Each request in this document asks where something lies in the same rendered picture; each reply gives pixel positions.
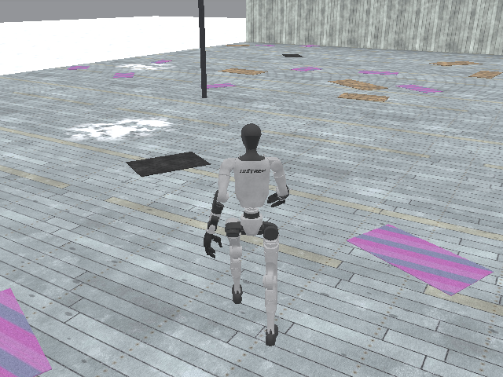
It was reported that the robot left forearm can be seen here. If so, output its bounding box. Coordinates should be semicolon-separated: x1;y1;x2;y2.
206;190;224;234

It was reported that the robot left upper arm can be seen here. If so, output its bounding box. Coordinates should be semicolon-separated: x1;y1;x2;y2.
216;158;236;203

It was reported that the robot right shin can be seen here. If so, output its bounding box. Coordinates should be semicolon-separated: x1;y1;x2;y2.
265;276;277;335

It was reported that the robot right forearm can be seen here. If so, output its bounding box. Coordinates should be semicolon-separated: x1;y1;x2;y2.
277;185;289;201

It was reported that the left robot hand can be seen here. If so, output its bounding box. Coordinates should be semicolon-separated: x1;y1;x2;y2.
204;232;222;258

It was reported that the robot right upper arm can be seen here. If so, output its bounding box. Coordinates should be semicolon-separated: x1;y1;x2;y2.
267;157;288;196

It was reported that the robot torso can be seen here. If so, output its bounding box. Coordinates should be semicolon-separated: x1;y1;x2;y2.
233;154;270;236

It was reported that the right robot hand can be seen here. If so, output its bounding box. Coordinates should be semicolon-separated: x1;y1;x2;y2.
267;193;285;207

